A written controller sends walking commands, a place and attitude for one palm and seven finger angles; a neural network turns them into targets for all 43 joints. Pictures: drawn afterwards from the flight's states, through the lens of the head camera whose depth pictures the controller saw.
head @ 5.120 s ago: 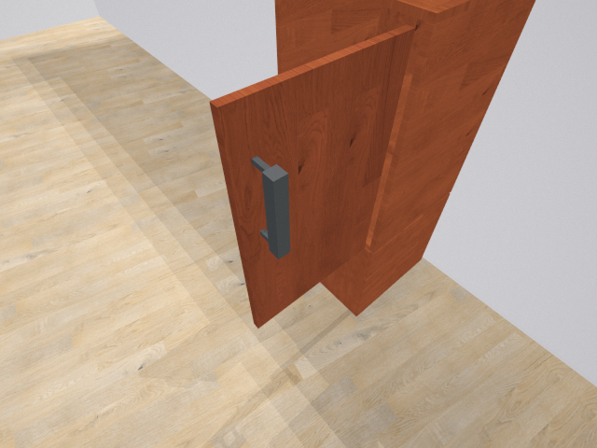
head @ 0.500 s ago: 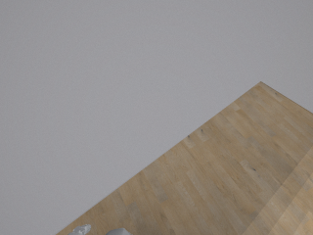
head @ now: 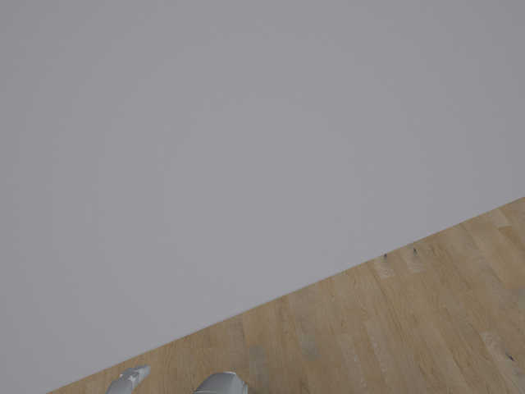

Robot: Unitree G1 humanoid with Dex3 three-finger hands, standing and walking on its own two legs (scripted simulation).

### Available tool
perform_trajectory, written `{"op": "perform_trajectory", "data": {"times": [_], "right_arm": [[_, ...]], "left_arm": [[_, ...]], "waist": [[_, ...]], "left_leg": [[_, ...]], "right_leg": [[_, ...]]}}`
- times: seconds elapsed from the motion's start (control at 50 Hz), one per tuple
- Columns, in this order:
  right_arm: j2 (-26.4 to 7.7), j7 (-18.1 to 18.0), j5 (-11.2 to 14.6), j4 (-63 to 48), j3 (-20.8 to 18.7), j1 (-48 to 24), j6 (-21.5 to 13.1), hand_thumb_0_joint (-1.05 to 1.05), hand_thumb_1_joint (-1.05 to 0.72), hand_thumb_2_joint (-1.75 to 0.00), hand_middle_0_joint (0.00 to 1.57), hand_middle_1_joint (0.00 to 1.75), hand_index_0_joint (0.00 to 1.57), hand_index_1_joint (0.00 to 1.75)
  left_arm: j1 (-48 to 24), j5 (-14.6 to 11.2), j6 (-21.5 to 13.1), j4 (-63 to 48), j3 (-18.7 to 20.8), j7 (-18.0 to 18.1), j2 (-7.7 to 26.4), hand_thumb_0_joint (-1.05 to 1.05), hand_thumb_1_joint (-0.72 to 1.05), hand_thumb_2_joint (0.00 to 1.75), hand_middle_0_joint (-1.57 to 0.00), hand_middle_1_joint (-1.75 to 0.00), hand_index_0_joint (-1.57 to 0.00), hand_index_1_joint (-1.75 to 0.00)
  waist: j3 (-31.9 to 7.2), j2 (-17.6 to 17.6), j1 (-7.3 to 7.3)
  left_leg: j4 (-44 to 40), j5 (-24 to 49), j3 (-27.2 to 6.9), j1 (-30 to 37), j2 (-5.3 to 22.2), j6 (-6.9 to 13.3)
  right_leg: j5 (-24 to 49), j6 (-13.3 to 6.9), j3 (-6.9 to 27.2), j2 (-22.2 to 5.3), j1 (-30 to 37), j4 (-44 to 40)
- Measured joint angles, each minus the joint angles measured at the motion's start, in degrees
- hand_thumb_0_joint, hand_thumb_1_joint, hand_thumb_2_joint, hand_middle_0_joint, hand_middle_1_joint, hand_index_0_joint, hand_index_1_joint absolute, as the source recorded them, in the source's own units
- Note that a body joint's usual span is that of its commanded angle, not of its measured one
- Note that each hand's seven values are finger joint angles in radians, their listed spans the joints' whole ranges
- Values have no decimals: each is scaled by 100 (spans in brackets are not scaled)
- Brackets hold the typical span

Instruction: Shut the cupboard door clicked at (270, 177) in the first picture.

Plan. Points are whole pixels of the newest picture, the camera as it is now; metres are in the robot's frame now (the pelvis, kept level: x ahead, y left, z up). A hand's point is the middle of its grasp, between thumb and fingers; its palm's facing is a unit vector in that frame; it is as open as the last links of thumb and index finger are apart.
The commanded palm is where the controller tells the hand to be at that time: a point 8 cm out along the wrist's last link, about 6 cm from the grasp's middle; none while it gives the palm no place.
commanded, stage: turn to face it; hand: left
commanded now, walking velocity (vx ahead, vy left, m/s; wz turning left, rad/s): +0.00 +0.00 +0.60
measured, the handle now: out of the picture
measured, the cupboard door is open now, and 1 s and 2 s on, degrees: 89 89 89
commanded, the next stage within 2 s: none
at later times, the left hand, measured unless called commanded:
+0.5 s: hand out of the picture +0.02 +0.22 -0.16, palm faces +0.35 -0.89 -0.27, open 7.4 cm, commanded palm none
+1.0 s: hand out of the picture +0.00 +0.16 -0.17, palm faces +0.62 -0.75 -0.21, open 7.3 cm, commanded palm none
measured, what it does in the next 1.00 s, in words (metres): steps on the spot, turning left: left foot, then right foot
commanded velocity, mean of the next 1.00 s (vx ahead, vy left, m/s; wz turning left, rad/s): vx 0.00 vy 0.00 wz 0.60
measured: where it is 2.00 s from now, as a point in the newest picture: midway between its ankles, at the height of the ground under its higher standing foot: outside the picture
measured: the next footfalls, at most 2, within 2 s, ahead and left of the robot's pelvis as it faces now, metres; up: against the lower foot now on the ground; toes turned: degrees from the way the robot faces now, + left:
left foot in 0.32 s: +0.03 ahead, +0.11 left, +0.00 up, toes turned +21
right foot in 0.64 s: +0.15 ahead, -0.14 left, +0.00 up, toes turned +20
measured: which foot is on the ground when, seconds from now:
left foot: up 0.00-0.30, down 0.32-0.64, up 0.66-0.98, down 1.00-1.00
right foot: down 0.00-0.32, up 0.34-0.62, down 0.64-1.00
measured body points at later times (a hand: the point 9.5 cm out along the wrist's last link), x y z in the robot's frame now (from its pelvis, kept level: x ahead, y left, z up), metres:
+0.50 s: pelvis +0.03 -0.01 +0.00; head +0.08 +0.01 +0.45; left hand +0.00 +0.26 -0.14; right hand +0.22 -0.21 -0.13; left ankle -0.01 +0.10 -0.73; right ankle +0.06 -0.16 -0.66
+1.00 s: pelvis +0.07 -0.03 -0.01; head +0.10 +0.01 +0.44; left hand -0.03 +0.20 -0.16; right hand +0.31 -0.18 -0.14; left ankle +0.00 +0.05 -0.73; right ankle +0.11 -0.15 -0.73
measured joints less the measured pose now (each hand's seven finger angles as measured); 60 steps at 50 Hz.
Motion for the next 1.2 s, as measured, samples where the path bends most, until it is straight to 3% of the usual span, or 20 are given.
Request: {"op": "perform_trajectory", "data": {"times": [0.04, 0.1, 0.24, 0.3, 0.32, 0.34, 0.38, 0.44, 0.54, 0.64, 0.7, 0.74, 0.78, 0.86, 0.94, 1.0, 1.06, 1.1, 1.14, 1.2], "right_arm": [[-30, 25, 3, 11, -10, -71, 33, 1, -90, -90, 20, 30, 20, 30], [0, 61, 17, -8, 18, -143, 46, 1, -91, -90, 20, 30, 20, 30], [120, 99, 39, -62, 138, -361, 25, 1, -91, -90, 19, 30, 20, 30], [155, 114, 27, -180, 190, -440, -57, 1, -91, -90, 19, 30, 20, 30], [142, 120, 6, -241, 194, -443, -121, 1, -91, -90, 20, 30, 20, 30], [171, 108, 1, -269, 193, -473, -174, 1, -91, -90, 20, 30, 20, 30], [221, 65, 7, -297, 223, -456, -242, 1, -91, -90, 20, 30, 20, 30], [253, -16, -11, -269, 240, -318, -252, 0, -90, -90, 20, 30, 20, 30], [236, -23, -44, -121, 226, -112, -191, 0, -90, -90, 20, 30, 21, 30], [207, 3, -24, -73, 141, 103, -86, 1, -90, -90, 20, 30, 21, 30], [80, 7, 8, -24, 36, 107, -5, 1, -90, -90, 20, 30, 21, 30], [25, 20, 7, 29, 2, 77, 50, 1, -90, -90, 20, 30, 20, 30], [13, 48, 10, 53, 3, 44, 72, 1, -90, -90, 20, 30, 20, 30], [78, 93, 29, 51, 49, -8, 62, 1, -91, -90, 20, 30, 20, 30], [150, 113, 46, 11, 104, -105, 26, 1, -91, -90, 20, 30, 20, 30], [154, 132, 31, -111, 150, -158, -71, 1, -91, -90, 20, 30, 20, 30], [233, 84, 2, -198, 176, -235, -230, 1, -91, -90, 20, 30, 20, 30], [267, 6, -10, -236, 191, -192, -280, 0, -90, -90, 20, 30, 20, 30], [285, -50, -21, -220, 207, -138, -294, 0, -90, -90, 20, 30, 20, 30], [291, -75, -27, -152, 232, -44, -290, 0, -90, -90, 20, 30, 20, 30]], "left_arm": [[100, -3, 17, 34, -35, 23, -68, 0, 90, 89, -20, -30, -20, -30], [245, -1, 13, 101, -69, 25, -121, 0, 90, 89, -20, -30, -20, -30], [495, 29, -18, 220, -6, 6, -24, 0, 91, 89, -20, -30, -21, -30], [626, 8, 5, 298, 56, -29, 106, 0, 91, 89, -20, -30, -21, -30], [677, -17, 37, 320, 78, -48, 146, 0, 91, 89, -20, -30, -21, -30], [649, -31, 111, 359, 98, -52, 214, 0, 91, 89, -20, -30, -21, -30], [555, -26, 282, 424, 133, -22, 313, 1, 91, 89, -20, -30, -21, -30], [380, -26, 368, 425, 185, -39, 365, 1, 91, 89, -20, -30, -20, -30], [126, -33, 307, 180, 188, -90, 329, 1, 91, 89, -19, -30, -20, -30], [31, -38, 133, -66, 129, -105, 282, 0, 91, 89, -19, -30, -20, -30], [-19, 6, 15, -82, 38, -46, 118, 0, 91, 89, -19, -30, -20, -30], [33, 0, 19, -86, -19, -11, 10, 0, 90, 89, -20, -30, -20, -30], [107, 0, 36, -59, -57, 7, -67, 0, 90, 89, -20, -30, -20, -30], [211, 13, 37, 22, -87, 0, -134, 0, 90, 89, -20, -30, -21, -30], [259, 34, 20, 64, -15, -16, -40, 0, 91, 89, -20, -30, -21, -30], [368, 0, 46, 107, 53, -56, 94, 0, 91, 89, -20, -30, -21, -30], [328, -26, 260, 233, 134, -36, 292, 0, 91, 89, -20, -30, -21, -30], [253, -30, 354, 327, 176, -21, 354, 0, 91, 89, -20, -30, -20, -30], [177, -29, 368, 337, 201, -39, 382, 1, 91, 89, -20, -30, -20, -30], [70, -37, 337, 254, 202, -59, 380, 1, 91, 89, -19, -30, -20, -30]], "waist": [[32, -36, -24], [53, -170, -45], [174, -433, 144], [175, -528, 195], [134, -509, 185], [164, -569, 185], [179, -600, 197], [117, -512, 182], [61, -305, 140], [-33, -186, 25], [51, -61, -23], [91, -63, -49], [96, -110, -88], [107, -300, -107], [163, -456, 8], [136, -523, 62], [155, -660, 89], [119, -616, 76], [93, -560, 80], [69, -452, 86]], "left_leg": [[708, 168, 173, -193, 57, -67], [673, 334, 378, -178, 159, -143], [-1167, 321, 764, 462, 246, -65], [-2229, 915, 947, 913, 171, 75], [-2428, 1208, 920, 984, 167, 305], [-2264, 1126, 891, 911, 120, 418], [-2097, 898, 797, 872, 96, 430], [-2343, 973, 590, 981, 98, 316], [-2700, 1194, 253, 1099, 128, 225], [-2365, 1038, -109, 867, 86, 12], [-785, -18, -120, 313, -24, 25], [343, -41, 56, -7, -23, -14], [821, 151, 225, -150, 58, -79], [150, 259, 508, 38, 204, -148], [-1099, 264, 726, 459, 240, -82], [-2248, 1060, 835, 902, 201, 87], [-1977, 911, 765, 742, 88, 428], [-2095, 872, 656, 779, 67, 481], [-2367, 1023, 554, 887, 41, 437], [-2711, 1225, 394, 1035, 16, 446]], "right_leg": [[58, -17, -161, -74, 187, -206], [124, -33, -415, -185, 416, -494], [-91, 0, -1021, -396, 640, -439], [-393, 90, -1222, -553, 532, 54], [-509, 175, -1189, -600, 349, 472], [-845, 287, -927, -625, 100, 1067], [-1207, 436, -324, -470, -402, 2175], [-872, 538, 172, -299, -879, 2846], [-536, 557, 455, -178, -899, 1988], [127, 480, 363, 0, -118, -26], [50, 203, 129, -77, -79, 111], [17, 131, -21, -159, 81, 10], [86, 129, -170, -221, 257, -214], [151, 143, -497, -361, 511, -506], [-4, 211, -834, -498, 566, -361], [-304, 324, -1036, -640, 410, 168], [-1200, 487, -345, -513, -274, 1792], [-1118, 526, 19, -321, -668, 2587], [-811, 559, 238, -226, -910, 2876], [-557, 585, 424, -150, -1012, 2628]]}}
